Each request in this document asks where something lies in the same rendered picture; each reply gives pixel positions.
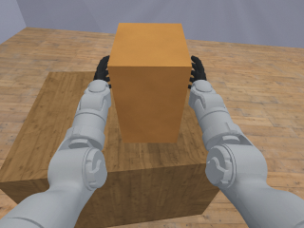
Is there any robot left hand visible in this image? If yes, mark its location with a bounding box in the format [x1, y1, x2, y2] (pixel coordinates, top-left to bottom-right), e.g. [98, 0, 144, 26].
[93, 55, 111, 88]

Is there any carton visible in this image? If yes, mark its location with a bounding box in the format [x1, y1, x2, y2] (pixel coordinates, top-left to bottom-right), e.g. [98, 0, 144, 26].
[107, 23, 192, 143]

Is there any robot right forearm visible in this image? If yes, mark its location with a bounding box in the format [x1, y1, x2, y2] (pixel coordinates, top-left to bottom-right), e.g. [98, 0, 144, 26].
[188, 80, 268, 168]

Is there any pedestal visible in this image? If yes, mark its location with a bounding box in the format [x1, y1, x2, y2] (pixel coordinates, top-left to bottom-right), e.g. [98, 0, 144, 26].
[0, 71, 220, 228]

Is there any robot left forearm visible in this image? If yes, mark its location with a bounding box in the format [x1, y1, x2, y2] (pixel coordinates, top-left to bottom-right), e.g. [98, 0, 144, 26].
[47, 80, 112, 183]

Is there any robot right upper arm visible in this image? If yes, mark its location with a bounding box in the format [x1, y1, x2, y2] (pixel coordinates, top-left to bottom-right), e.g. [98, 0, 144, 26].
[205, 143, 304, 228]

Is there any robot right hand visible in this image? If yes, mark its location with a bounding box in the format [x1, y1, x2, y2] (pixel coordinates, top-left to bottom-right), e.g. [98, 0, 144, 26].
[188, 55, 207, 89]

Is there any robot left upper arm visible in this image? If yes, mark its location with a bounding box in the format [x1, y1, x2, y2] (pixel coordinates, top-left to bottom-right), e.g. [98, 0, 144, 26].
[0, 146, 107, 228]

